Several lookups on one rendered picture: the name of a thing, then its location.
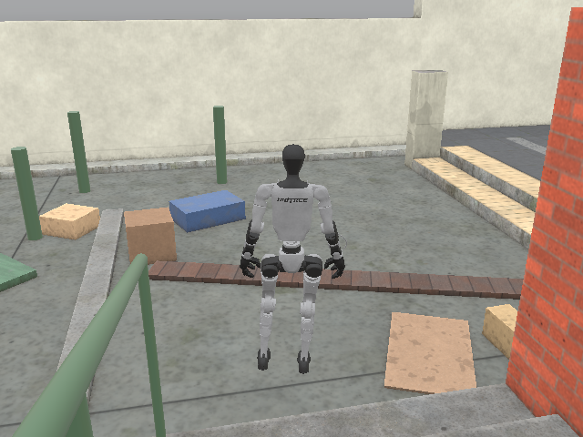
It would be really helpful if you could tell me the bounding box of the right robot forearm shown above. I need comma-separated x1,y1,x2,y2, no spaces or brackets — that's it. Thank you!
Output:
325,221,343,259

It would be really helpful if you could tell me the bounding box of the robot right hand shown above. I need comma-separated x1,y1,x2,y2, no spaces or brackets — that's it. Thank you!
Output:
324,257,345,279

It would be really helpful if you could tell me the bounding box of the right robot shin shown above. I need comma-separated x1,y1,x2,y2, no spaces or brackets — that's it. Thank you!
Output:
301,303,315,361

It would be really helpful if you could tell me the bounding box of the left robot shin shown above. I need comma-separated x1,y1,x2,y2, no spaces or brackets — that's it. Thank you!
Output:
260,298,273,358

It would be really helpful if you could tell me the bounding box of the left robot forearm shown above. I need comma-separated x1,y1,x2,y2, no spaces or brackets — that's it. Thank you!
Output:
241,220,260,259

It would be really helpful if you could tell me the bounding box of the robot left hand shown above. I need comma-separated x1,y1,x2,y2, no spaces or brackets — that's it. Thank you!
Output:
240,256,261,278

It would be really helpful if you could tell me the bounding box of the robot right upper arm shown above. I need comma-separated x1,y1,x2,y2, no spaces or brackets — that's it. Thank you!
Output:
312,184,335,234

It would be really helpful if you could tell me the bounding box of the robot shin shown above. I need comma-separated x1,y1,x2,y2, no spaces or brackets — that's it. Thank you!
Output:
260,298,273,358
301,303,315,361

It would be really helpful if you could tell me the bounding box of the robot left upper arm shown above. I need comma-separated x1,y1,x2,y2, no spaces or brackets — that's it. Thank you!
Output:
250,183,274,234

